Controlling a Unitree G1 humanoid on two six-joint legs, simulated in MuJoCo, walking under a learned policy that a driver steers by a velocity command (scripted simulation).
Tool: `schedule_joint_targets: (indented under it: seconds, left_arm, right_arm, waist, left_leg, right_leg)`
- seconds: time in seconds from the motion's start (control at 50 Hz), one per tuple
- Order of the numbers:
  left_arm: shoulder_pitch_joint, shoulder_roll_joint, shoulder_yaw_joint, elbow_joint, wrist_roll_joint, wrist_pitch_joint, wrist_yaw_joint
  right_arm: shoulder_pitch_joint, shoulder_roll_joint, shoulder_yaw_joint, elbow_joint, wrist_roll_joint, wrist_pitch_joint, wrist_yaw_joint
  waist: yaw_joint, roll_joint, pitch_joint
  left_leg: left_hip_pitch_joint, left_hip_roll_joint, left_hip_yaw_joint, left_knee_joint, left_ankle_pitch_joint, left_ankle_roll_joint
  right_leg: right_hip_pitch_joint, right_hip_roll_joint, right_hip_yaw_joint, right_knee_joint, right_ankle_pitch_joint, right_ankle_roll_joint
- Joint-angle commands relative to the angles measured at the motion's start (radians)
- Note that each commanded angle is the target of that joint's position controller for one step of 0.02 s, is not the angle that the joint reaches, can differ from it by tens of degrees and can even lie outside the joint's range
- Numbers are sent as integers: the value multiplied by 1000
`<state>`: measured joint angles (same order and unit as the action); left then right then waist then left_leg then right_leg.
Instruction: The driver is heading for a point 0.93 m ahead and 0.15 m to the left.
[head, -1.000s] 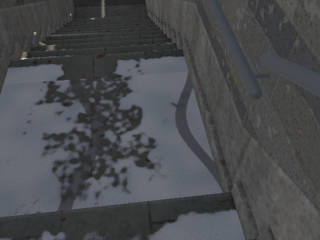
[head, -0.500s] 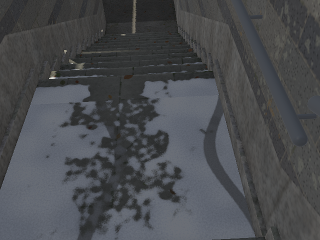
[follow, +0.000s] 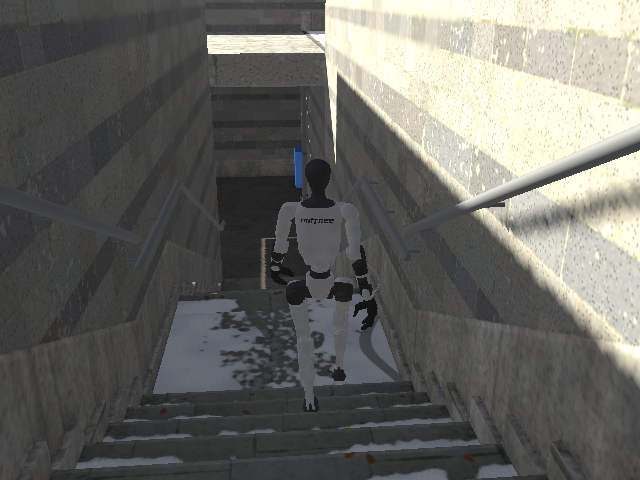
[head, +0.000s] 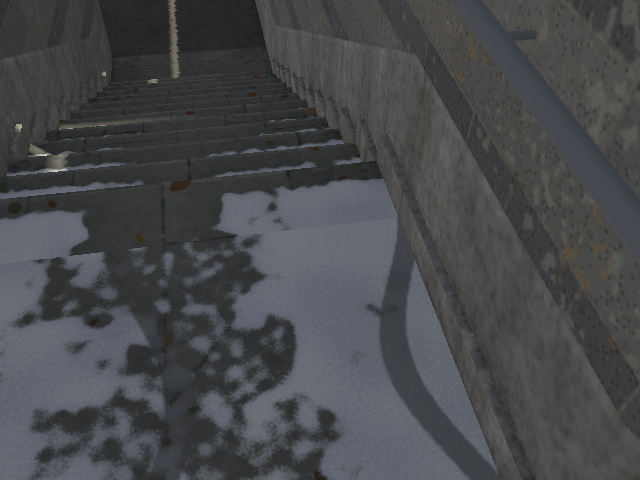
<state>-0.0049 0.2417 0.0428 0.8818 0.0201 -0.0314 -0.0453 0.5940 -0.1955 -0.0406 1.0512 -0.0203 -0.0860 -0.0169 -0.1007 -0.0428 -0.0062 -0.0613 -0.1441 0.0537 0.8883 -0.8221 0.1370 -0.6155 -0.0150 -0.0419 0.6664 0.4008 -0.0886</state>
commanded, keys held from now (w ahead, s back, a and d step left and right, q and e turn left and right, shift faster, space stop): w+shift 0.58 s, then shift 0.12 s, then q+shift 0.04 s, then shift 0.26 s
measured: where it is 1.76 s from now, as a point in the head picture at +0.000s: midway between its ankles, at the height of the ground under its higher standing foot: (255, 358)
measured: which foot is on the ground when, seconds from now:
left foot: down 0.00-0.08, up 0.10-0.44, down 0.46-0.78, up 0.80-1.00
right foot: up 0.00-0.06, down 0.08-0.46, up 0.48-0.76, down 0.78-1.00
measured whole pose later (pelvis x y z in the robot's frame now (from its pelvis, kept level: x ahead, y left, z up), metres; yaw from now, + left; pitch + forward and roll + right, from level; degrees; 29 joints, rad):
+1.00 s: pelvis +0.87 +0.05 -0.21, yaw +1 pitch +1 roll +1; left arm 0.14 0.21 -0.01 0.95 0.02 -0.11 -0.03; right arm 0.08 -0.26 -0.04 0.94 0.02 -0.06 -0.03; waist 0.03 0.01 0.08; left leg -0.52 0.00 -0.09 1.06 -0.40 -0.03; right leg -0.32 0.04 -0.02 0.42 -0.11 -0.07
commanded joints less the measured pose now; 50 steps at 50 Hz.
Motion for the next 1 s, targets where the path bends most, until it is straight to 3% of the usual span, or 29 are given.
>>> schedule_joint_targets:
  seconds: [0.02,0.06,0.08,0.1,0.12,0.14,0.16,0.18,0.24,0.26,0.28,0.32,0.38,0.42,0.46,0.48,0.5,0.52,0.56,0.6,0.66,0.7,0.72,0.78,0.8,0.82,0.84,0.9,1.0]
  left_arm:
    - [102,67,11,-2,-2,5,20]
    - [562,135,48,122,19,7,40]
    - [802,176,74,196,27,10,47]
    - [642,127,47,155,19,-10,20]
    - [567,112,27,118,24,-32,17]
    - [499,107,39,116,12,-33,28]
    - [431,130,52,114,8,-45,47]
    - [336,46,27,89,-4,-53,57]
    - [324,171,53,79,18,-106,70]
    - [372,98,46,122,-7,-126,78]
    - [308,43,28,99,-38,-133,76]
    - [293,58,36,92,-37,-126,62]
    - [500,58,27,142,-8,-94,59]
    - [581,106,22,174,29,-69,66]
    - [492,148,41,177,17,-53,75]
    - [370,68,37,117,1,-68,78]
    - [457,57,27,45,-66,-94,98]
    - [370,100,17,6,-77,-101,96]
    - [173,126,35,12,-13,-96,69]
    - [196,11,11,7,40,-48,33]
    - [175,-33,-21,-31,25,-52,17]
    - [233,-15,-22,16,-11,-69,15]
    - [145,44,-3,-11,-47,-83,31]
    - [343,139,28,33,-3,-79,50]
    - [434,203,32,54,10,-73,45]
    - [465,181,2,42,54,-82,25]
    - [413,155,3,19,36,-82,9]
    - [166,100,-21,-3,-19,-97,11]
    - [104,91,-32,22,3,-90,30]
  right_arm:
    - [-23,-90,-6,-25,-41,0,-12]
    - [-141,-153,-14,-21,-55,11,-11]
    - [-333,-203,-41,-52,-24,2,-15]
    - [-292,-99,-24,-102,7,-13,-27]
    - [-181,-91,-18,-136,19,-20,-33]
    - [-126,-86,-15,-106,-13,-12,-29]
    - [-215,-145,-33,-143,-44,-8,-19]
    - [-332,-178,-46,-148,-51,7,-1]
    - [-435,-120,-39,-171,-37,32,41]
    - [-521,-112,-37,-192,-11,12,49]
    - [-485,-63,-21,-181,-8,4,68]
    - [-482,-71,-20,-158,18,12,78]
    - [-682,-62,2,-242,-1,30,64]
    - [-547,-121,-18,-198,-28,18,51]
    - [-110,-220,-61,-81,-43,13,31]
    - [20,-263,-70,-40,-52,13,41]
    - [73,-285,-64,-53,-62,8,44]
    - [33,-318,-85,-65,-46,7,28]
    - [-129,-125,-37,-76,-46,-6,6]
    - [-177,-117,-16,-51,-19,-42,-5]
    - [-305,-110,-10,-62,12,-61,12]
    - [-278,-139,-19,-53,31,-70,23]
    - [-363,-210,-38,-84,80,-69,5]
    - [-351,-200,-36,-60,64,-43,6]
    - [-323,-148,-24,-77,38,-20,1]
    - [-54,14,20,-15,66,-20,8]
    - [-65,-66,13,-5,65,-18,12]
    - [-296,-132,-10,-79,46,14,-12]
    - [-357,-69,3,-108,39,42,-14]
  waist:
    - [84,84,142]
    - [324,46,0]
    - [529,-136,-18]
    - [352,-103,6]
    - [206,-2,-33]
    - [149,44,2]
    - [124,-9,65]
    - [89,123,202]
    - [68,31,224]
    - [80,140,230]
    - [38,84,176]
    - [71,6,150]
    - [199,65,230]
    - [143,114,170]
    - [-111,70,-30]
    - [-139,177,-85]
    - [-69,278,-282]
    - [-126,332,-350]
    - [-52,-2,-31]
    - [98,2,111]
    - [185,84,165]
    - [170,107,88]
    - [188,84,48]
    - [307,95,-102]
    - [316,-61,-199]
    - [233,-273,-446]
    - [252,-151,-484]
    - [149,68,-96]
    - [60,-15,-99]
  left_leg:
    - [-285,214,-170,-43,943,21]
    - [-408,242,-140,517,1417,4]
    - [-662,84,-67,1119,874,-41]
    - [-826,12,-133,1206,150,4]
    - [-956,90,-241,967,233,19]
    - [-953,118,-217,860,275,18]
    - [-1044,170,-262,703,341,-26]
    - [-980,232,-255,489,431,-83]
    - [-562,233,-116,158,687,-159]
    - [-566,288,-183,-26,1059,-138]
    - [-322,271,-137,-212,1315,-105]
    - [-130,232,-48,-244,1399,-87]
    - [-296,202,57,-357,1157,-75]
    - [-254,183,52,-465,961,-31]
    - [199,226,-30,-538,981,49]
    - [475,354,-142,-327,1179,50]
    - [809,519,-348,-97,1575,105]
    - [861,615,-601,-346,833,237]
    - [384,489,-526,-565,403,136]
    - [-53,455,-415,-586,753,117]
    - [-382,279,-107,-642,1233,49]
    - [-389,238,-64,-629,1297,46]
    - [-345,268,-110,-584,1418,48]
    - [-201,210,-108,-223,1368,-37]
    - [-266,114,-55,164,819,-103]
    - [-446,-21,-231,568,146,-128]
    - [-501,1,-315,613,161,-127]
    - [-559,125,-187,412,336,-157]
    - [-313,176,-115,-30,503,-183]
  right_leg:
    - [308,62,-98,90,-104,-36]
    - [762,76,-88,36,-399,-100]
    - [1001,-19,35,-124,-357,-201]
    - [970,-155,206,-42,-61,-158]
    - [1066,-271,377,-22,69,-165]
    - [939,-285,413,-94,-144,-217]
    - [800,-387,609,-229,-670,-325]
    - [545,-333,603,-335,-908,-288]
    - [151,-238,423,-276,-484,-238]
    - [138,-151,353,-216,-649,-193]
    - [20,-43,214,-197,-740,-133]
    - [-12,-21,147,-194,-732,-97]
    - [272,-64,172,-62,-547,-113]
    - [507,-92,175,212,-82,-122]
    - [354,-26,115,882,-64,-99]
    - [-36,112,98,1268,-1025,-82]
    - [-309,86,195,1356,-1078,-83]
    - [-550,66,162,1234,-954,-69]
    - [-468,-42,164,932,-755,-53]
    - [-239,-82,162,680,-755,-2]
    - [139,-65,42,154,-505,34]
    - [410,40,-65,20,-294,41]
    - [431,50,-18,-13,-313,63]
    - [676,35,27,-130,-106,18]
    - [828,-160,205,-65,414,-46]
    - [1071,-419,574,-43,652,-277]
    - [1043,-408,645,-134,498,-304]
    - [592,-291,370,-269,219,-214]
    - [349,-171,144,-346,286,-145]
